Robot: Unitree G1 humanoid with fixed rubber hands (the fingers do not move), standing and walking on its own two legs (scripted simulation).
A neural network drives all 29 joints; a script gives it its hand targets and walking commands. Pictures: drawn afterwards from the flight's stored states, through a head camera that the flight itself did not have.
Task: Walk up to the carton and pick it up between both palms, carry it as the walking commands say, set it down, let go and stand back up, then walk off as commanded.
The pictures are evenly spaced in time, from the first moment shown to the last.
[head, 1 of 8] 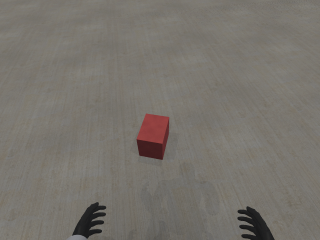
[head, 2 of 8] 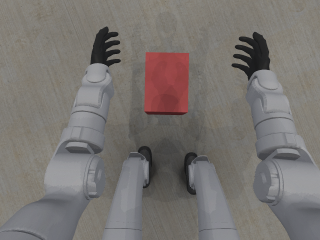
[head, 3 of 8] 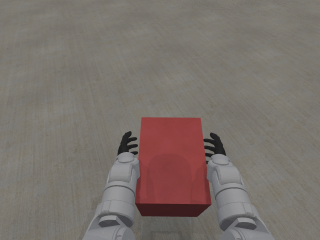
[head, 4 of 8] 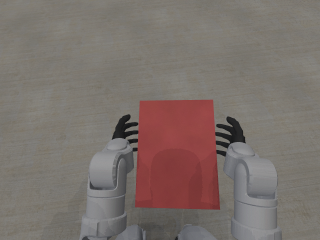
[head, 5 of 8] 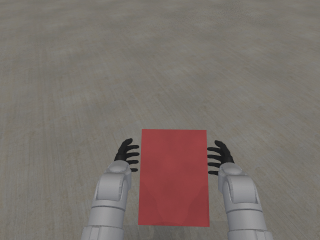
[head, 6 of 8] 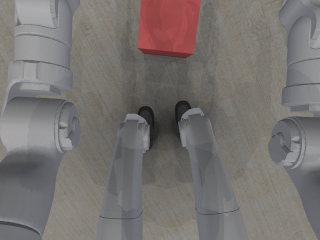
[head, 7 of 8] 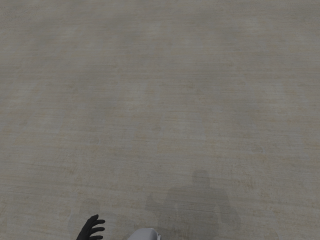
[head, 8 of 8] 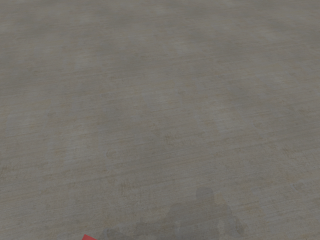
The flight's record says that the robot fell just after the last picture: no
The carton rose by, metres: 0.68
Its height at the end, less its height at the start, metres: +0.00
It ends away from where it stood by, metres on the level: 2.48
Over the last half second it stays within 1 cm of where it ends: yes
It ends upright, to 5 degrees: yes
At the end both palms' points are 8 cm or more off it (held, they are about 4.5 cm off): yes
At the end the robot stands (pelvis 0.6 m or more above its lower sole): yes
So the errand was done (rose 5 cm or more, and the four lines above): yes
